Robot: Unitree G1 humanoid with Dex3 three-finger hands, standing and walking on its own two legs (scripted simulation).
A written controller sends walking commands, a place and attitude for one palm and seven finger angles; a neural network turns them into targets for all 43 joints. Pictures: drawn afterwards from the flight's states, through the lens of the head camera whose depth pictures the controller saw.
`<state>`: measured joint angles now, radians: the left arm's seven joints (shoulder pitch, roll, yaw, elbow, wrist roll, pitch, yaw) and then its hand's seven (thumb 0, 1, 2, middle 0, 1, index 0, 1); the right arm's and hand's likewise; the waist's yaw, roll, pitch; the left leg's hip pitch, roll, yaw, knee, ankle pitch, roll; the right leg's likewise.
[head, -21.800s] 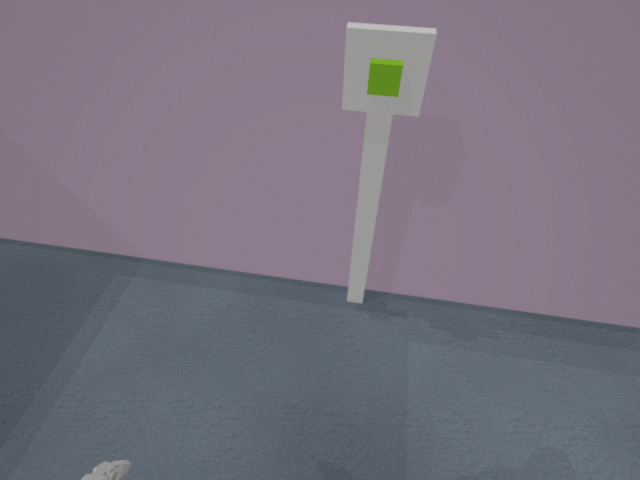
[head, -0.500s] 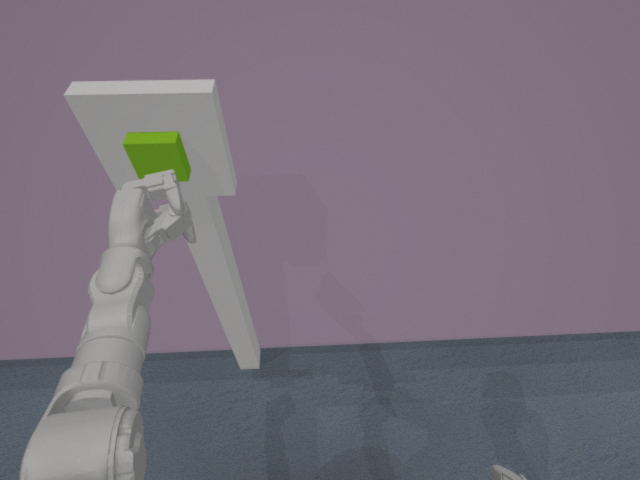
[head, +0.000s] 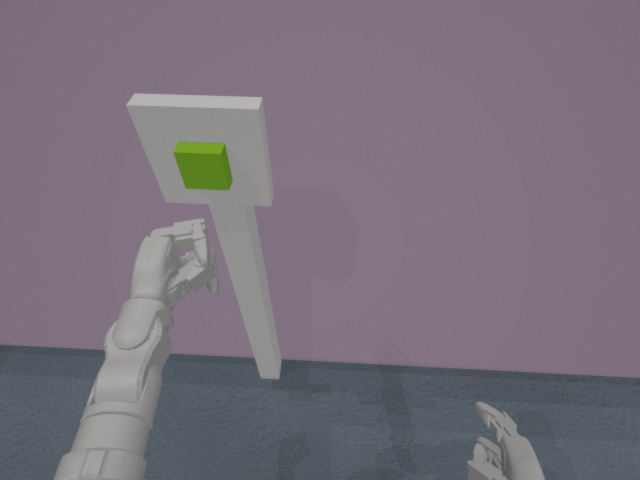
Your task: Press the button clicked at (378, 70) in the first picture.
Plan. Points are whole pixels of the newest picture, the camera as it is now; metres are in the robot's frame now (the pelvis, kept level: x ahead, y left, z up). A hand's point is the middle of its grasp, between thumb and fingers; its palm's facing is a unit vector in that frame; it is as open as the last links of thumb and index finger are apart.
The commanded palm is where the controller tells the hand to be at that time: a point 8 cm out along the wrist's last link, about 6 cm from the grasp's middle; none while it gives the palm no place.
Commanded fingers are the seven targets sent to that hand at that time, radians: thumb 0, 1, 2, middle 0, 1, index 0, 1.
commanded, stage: draw the hand back to the body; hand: left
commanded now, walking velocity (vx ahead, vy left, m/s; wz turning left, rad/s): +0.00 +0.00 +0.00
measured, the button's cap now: (205, 165) +0.49 +0.20 +0.13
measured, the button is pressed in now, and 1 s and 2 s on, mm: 0 0 0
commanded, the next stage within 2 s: step back with the hand held close in 1.52 s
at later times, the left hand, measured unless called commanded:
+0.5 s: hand (167, 294) +0.28 +0.18 +0.13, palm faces +0.04 -1.00 -0.03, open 3.1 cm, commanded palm +0.25 +0.24 +0.14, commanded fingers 0.00 0.90 0.90 -1.30 -1.50 -1.30 -1.50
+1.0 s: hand (91, 331) +0.22 +0.22 +0.16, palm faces +0.35 -0.88 -0.32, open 3.1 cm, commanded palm +0.17 +0.27 +0.18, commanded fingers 0.00 0.90 0.90 -1.30 -1.50 -1.30 -1.50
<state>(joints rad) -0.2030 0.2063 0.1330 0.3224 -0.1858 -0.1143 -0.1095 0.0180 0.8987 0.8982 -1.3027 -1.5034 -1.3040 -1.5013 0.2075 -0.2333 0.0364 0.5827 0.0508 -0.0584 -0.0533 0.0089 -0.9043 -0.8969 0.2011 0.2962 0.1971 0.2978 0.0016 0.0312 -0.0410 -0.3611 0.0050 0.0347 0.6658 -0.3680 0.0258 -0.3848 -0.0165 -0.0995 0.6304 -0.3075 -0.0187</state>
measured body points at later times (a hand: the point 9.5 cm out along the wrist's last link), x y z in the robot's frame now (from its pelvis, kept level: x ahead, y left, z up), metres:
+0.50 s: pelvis -0.01 -0.01 +0.01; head -0.02 -0.02 +0.46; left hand +0.27 +0.24 +0.13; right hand +0.16 -0.25 -0.07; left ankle -0.02 +0.10 -0.72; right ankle +0.01 -0.11 -0.72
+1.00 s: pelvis +0.01 +0.00 +0.02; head -0.02 -0.02 +0.47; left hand +0.19 +0.27 +0.18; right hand +0.19 -0.22 -0.07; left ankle -0.02 +0.10 -0.72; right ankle +0.01 -0.11 -0.72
